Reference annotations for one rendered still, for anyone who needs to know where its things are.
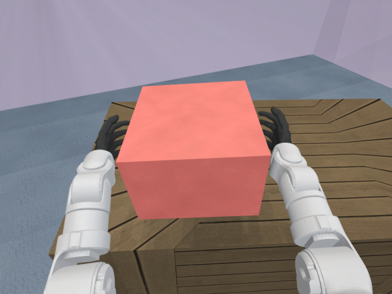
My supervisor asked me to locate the robot right forearm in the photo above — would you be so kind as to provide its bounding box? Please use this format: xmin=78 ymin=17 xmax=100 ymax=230
xmin=269 ymin=143 xmax=372 ymax=290

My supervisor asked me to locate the robot left hand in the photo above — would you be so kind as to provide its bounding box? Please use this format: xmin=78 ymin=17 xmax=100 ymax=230
xmin=94 ymin=115 xmax=130 ymax=160

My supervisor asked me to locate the left robot upper arm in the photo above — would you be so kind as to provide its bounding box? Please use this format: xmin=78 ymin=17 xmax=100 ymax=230
xmin=45 ymin=262 xmax=116 ymax=294

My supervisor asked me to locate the robot left forearm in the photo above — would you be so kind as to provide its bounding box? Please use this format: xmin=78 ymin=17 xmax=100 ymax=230
xmin=43 ymin=149 xmax=116 ymax=294

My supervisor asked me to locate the robot right hand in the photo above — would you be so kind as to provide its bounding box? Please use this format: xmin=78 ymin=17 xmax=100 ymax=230
xmin=258 ymin=107 xmax=292 ymax=153

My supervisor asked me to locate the right robot upper arm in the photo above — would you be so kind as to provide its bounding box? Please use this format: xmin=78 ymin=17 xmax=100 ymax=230
xmin=295 ymin=246 xmax=373 ymax=294

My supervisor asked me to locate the carton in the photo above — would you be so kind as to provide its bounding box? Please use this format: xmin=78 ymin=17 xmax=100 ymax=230
xmin=116 ymin=80 xmax=271 ymax=219

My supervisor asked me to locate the pedestal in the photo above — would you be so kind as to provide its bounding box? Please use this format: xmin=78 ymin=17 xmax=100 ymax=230
xmin=48 ymin=99 xmax=392 ymax=294

